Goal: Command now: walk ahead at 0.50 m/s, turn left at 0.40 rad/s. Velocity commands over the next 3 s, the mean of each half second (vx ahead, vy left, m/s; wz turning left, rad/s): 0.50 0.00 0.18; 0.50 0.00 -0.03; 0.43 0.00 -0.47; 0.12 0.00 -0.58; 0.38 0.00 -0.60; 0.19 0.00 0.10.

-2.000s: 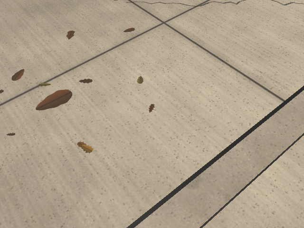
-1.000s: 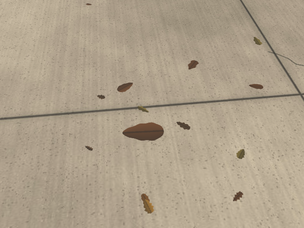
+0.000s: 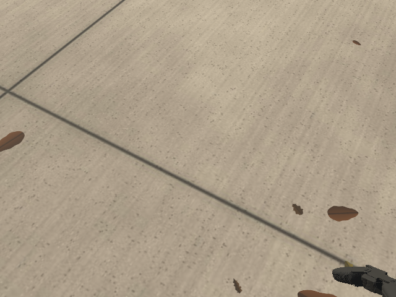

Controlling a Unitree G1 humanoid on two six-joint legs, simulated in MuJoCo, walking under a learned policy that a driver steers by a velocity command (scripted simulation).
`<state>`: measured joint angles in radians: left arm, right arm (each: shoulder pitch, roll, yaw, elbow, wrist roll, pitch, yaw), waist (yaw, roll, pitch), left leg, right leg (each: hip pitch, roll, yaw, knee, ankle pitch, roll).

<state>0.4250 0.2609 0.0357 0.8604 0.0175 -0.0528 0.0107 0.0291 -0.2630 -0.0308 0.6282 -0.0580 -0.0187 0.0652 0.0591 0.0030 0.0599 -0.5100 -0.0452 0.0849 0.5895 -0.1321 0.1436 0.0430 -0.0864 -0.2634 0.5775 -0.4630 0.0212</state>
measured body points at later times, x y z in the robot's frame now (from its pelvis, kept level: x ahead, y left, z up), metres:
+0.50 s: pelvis +0.28 +0.00 +0.02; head +0.31 +0.00 +0.47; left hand +0.47 +0.24 -0.08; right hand +0.25 -0.27 -0.11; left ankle +0.12 +0.06 -0.71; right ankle +0.45 -0.10 -0.69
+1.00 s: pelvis +0.56 +0.00 +0.03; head +0.59 +0.00 +0.47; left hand +0.49 +0.25 -0.12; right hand +0.77 -0.21 -0.08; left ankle +0.72 +0.13 -0.69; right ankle +0.45 -0.09 -0.71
